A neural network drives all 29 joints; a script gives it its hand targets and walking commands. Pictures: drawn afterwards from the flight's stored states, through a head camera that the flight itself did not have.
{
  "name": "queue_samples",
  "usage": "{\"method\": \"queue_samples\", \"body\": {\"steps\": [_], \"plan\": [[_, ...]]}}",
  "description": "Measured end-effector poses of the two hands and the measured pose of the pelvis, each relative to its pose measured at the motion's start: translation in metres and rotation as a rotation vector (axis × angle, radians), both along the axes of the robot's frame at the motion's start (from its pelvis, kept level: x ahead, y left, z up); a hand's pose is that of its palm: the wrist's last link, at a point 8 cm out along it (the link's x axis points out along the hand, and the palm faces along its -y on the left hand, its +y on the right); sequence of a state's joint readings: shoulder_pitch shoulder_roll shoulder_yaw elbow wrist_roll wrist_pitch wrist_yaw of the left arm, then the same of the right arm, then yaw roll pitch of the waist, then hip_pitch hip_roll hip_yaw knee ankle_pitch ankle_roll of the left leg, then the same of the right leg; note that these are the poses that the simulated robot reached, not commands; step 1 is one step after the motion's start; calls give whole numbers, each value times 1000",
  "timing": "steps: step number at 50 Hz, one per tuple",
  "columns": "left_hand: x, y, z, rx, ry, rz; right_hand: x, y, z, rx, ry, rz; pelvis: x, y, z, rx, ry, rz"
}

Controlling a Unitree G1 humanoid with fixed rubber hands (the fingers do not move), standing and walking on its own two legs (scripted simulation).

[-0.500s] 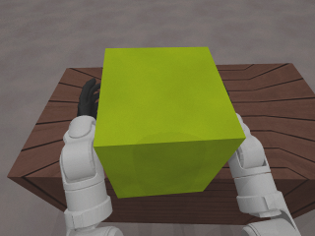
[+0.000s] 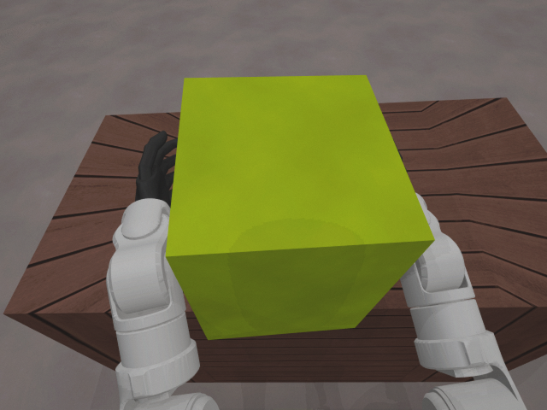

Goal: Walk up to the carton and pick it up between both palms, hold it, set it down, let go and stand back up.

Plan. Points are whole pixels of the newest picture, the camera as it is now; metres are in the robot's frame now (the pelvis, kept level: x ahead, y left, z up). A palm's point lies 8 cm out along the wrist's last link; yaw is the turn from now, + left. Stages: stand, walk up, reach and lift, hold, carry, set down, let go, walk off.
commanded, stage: hold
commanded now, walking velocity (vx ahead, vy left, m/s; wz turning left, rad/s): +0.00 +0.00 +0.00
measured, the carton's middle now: (280, 218) +0.33 -0.01 +0.14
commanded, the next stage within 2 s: none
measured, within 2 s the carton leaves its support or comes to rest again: neither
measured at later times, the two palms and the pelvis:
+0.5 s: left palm (138, 210) +0.34 +0.15 +0.17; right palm (380, 196) +0.35 -0.14 +0.14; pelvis -0.02 +0.01 +0.00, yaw +0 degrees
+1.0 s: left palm (146, 205) +0.35 +0.15 +0.17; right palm (383, 189) +0.36 -0.15 +0.14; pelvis +0.00 +0.00 +0.00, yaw +0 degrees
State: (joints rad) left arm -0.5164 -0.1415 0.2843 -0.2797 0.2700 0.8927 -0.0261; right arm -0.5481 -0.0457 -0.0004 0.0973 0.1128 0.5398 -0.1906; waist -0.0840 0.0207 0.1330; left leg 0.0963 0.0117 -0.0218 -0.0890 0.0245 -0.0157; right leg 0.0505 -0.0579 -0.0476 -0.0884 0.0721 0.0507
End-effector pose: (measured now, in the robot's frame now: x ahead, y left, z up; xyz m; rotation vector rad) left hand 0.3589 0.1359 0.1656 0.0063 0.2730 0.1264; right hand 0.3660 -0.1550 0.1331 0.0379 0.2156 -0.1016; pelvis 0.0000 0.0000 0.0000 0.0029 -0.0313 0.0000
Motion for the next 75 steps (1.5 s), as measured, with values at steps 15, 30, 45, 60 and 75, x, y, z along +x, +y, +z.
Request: {"method": "queue_samples", "body": {"steps": [15, 30, 45, 60, 75], "plan": [[-16, 18, 2, -4, 4, 8, -11, 17, 6, -7, 4, 17, -5, 6, 0, 2, -44, 8], [-10, 9, 1, 8, 17, 5, -9, 9, -1, 10, 16, 3, -18, 5, 0, 4, 1, 9], [-2, 1, -2, -7, -1, 8, 1, 0, 0, -1, -3, 6, -1, -3, 0, 0, 6, 1], [-18, 25, 3, -2, -4, 9, -11, 24, 9, -1, -5, 16, -5, 10, 0, 3, -26, 13], [-10, 3, 3, 10, 19, 3, -11, 3, -1, 15, 14, -3, -18, 5, 0, 5, -7, 3]]}}
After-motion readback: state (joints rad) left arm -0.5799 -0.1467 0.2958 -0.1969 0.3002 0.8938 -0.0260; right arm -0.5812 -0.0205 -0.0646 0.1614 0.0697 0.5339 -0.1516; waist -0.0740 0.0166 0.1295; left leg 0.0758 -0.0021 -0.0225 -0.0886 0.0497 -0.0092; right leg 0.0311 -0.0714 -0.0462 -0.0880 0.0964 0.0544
